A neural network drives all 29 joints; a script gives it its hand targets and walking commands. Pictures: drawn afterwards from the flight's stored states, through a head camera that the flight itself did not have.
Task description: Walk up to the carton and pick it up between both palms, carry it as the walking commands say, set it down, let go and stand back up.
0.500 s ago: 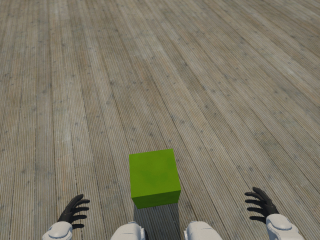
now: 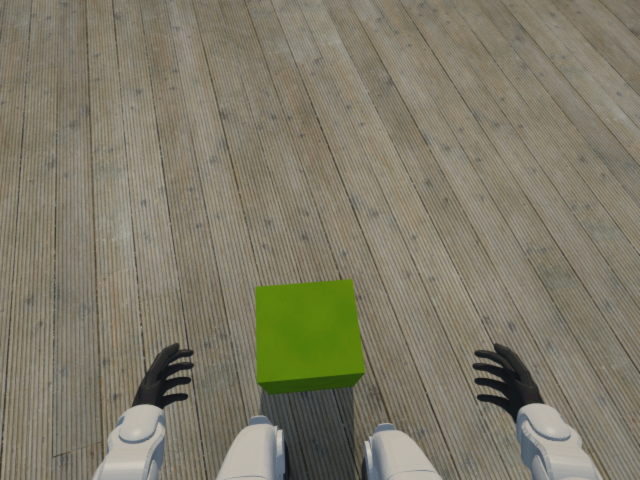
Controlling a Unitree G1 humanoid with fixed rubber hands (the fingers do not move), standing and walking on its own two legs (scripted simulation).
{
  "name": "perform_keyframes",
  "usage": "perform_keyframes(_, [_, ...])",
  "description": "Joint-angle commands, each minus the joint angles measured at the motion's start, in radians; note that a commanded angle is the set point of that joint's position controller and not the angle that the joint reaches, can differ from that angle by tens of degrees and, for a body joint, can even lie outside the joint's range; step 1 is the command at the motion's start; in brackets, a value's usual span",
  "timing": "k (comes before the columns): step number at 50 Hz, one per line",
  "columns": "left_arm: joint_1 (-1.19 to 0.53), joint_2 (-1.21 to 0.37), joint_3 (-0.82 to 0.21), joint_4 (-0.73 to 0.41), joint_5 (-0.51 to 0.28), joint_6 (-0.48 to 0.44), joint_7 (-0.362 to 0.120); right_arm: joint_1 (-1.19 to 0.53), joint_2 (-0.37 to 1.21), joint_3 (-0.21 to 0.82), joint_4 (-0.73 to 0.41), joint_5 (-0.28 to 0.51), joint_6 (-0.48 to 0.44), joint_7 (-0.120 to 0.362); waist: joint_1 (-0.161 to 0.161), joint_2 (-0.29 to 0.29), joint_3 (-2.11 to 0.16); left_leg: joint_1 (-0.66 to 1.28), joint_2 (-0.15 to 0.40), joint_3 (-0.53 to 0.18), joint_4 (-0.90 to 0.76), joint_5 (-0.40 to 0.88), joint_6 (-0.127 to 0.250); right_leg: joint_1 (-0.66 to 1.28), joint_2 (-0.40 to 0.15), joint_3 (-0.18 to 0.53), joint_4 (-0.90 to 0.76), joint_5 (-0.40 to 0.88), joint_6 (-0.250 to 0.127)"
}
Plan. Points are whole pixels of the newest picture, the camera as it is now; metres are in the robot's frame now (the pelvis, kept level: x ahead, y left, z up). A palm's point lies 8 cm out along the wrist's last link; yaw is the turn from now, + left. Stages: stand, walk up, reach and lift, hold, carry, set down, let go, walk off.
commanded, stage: reach and lift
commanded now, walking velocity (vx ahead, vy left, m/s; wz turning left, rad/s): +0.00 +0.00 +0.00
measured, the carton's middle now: (308, 340) +0.39 +0.03 -0.58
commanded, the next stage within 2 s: none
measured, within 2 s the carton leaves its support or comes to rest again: neither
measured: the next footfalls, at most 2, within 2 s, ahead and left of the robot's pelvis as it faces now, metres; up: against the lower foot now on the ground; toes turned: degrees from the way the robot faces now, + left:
none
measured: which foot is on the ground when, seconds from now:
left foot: down 0.00-1.00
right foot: down 0.00-1.00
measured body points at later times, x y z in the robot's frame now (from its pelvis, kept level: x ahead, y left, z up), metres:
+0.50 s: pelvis -0.07 -0.01 -0.05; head +0.15 +0.00 +0.35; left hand +0.33 +0.24 -0.15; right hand +0.35 -0.20 -0.14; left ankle +0.03 +0.12 -0.68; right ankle -0.02 -0.14 -0.68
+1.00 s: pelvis -0.07 +0.00 -0.08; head +0.22 +0.01 +0.27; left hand +0.40 +0.23 -0.19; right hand +0.42 -0.20 -0.19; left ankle +0.03 +0.12 -0.68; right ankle -0.02 -0.14 -0.68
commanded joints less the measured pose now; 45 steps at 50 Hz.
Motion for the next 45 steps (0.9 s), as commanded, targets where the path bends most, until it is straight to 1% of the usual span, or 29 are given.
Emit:
perform_keyframes(1, [-0.058,0.129,0.056,-0.045,-0.012,-0.041,-0.017,-0.057,-0.089,-0.002,-0.091,0.023,-0.029,-0.028,0.021,0.017,-0.409,0.385,-0.068,-0.056,-0.003,0.529,-0.023,-0.044,0.07,-0.02,-0.081,0.546,0.0])
perform_keyframes(3, [-0.118,0.141,0.07,-0.024,-0.022,-0.039,-0.036,-0.125,-0.081,0.012,-0.089,0.026,-0.019,-0.044,0.025,0.018,-0.403,0.325,-0.066,-0.043,0.007,0.458,-0.02,-0.07,0.066,-0.023,-0.084,0.496,0.006])
perform_keyframes(6, [-0.239,0.18,0.105,0.0,-0.035,-0.025,-0.061,-0.246,-0.072,0.025,-0.079,0.017,0.011,-0.066,0.028,0.014,-0.395,0.246,-0.06,-0.023,0.019,0.324,-0.013,-0.099,0.057,-0.028,-0.092,0.372,0.011])
perform_keyframes(10, [-0.422,0.222,0.138,0.05,-0.055,-0.004,-0.088,-0.41,-0.05,0.03,-0.056,0.004,0.049,-0.091,0.023,0.001,-0.382,0.159,-0.051,-0.003,0.029,0.172,-0.003,-0.144,0.043,-0.037,-0.096,0.218,0.016])
perform_keyframes(13, [-0.54,0.224,0.147,0.097,-0.07,0.009,-0.097,-0.528,-0.05,0.021,-0.035,-0.002,0.065,-0.104,0.017,0.002,-0.405,0.126,-0.049,0.003,0.036,0.118,-0.005,-0.183,0.042,-0.046,-0.085,0.148,0.014])
perform_keyframes(16, [-0.65,0.217,0.154,0.139,-0.079,0.017,-0.092,-0.644,-0.057,0.004,-0.006,-0.005,0.073,-0.111,0.021,0.005,-0.455,0.106,-0.053,0.003,0.044,0.108,-0.008,-0.222,0.049,-0.054,-0.064,0.122,0.01])
perform_keyframes(21, [-0.789,0.205,0.182,0.175,-0.07,0.02,-0.059,-0.806,-0.088,-0.025,0.045,0.001,0.072,-0.11,0.046,0.01,-0.568,0.085,-0.06,-0.002,0.068,0.152,-0.016,-0.305,0.066,-0.059,-0.014,0.129,-0.002])
perform_keyframes(26, [-0.919,0.183,0.213,0.163,-0.061,0.004,-0.022,-0.959,-0.117,-0.047,0.076,0.013,0.053,-0.1,0.07,0.012,-0.707,0.072,-0.066,-0.007,0.098,0.224,-0.024,-0.373,0.081,-0.062,0.031,0.17,-0.007])
perform_keyframes(29, [-0.991,0.169,0.226,0.149,-0.061,-0.004,-0.004,-1.042,-0.136,-0.065,0.097,0.016,0.039,-0.092,0.076,0.014,-0.783,0.081,-0.069,-0.012,0.112,0.271,-0.028,-0.416,0.088,-0.066,0.05,0.196,-0.007])
perform_keyframes(33, [-1.076,0.151,0.235,0.135,-0.062,-0.011,0.011,-1.13,-0.162,-0.092,0.131,0.011,0.024,-0.08,0.071,0.025,-0.871,0.114,-0.07,-0.025,0.128,0.336,-0.034,-0.487,0.094,-0.076,0.064,0.224,-0.007])
perform_keyframes(36, [-1.078,0.136,0.244,0.117,-0.051,-0.012,0.014,-1.127,-0.174,-0.117,0.138,-0.005,0.015,-0.068,0.065,0.034,-0.941,0.168,-0.07,-0.036,0.133,0.418,-0.039,-0.518,0.099,-0.085,0.061,0.269,-0.009])
perform_keyframes(40, [-1.048,0.117,0.261,0.081,-0.029,-0.013,0.003,-1.095,-0.176,-0.145,0.117,-0.032,0.004,-0.047,0.061,0.044,-0.985,0.193,-0.07,-0.05,0.139,0.526,-0.04,-0.552,0.104,-0.09,0.055,0.335,-0.012])
perform_keyframes(43, [-1.044,0.105,0.271,0.055,-0.019,-0.013,-0.008,-1.09,-0.171,-0.156,0.091,-0.044,-0.003,-0.032,0.057,0.045,-0.989,0.172,-0.068,-0.057,0.149,0.554,-0.038,-0.576,0.105,-0.094,0.059,0.353,-0.015])
perform_keyframes(45, [-1.043,0.096,0.276,0.059,-0.015,-0.013,-0.014,-1.095,-0.163,-0.157,0.088,-0.047,-0.005,-0.025,0.058,0.042,-0.964,0.127,-0.067,-0.058,0.158,0.535,-0.035,-0.595,0.105,-0.095,0.069,0.342,-0.015])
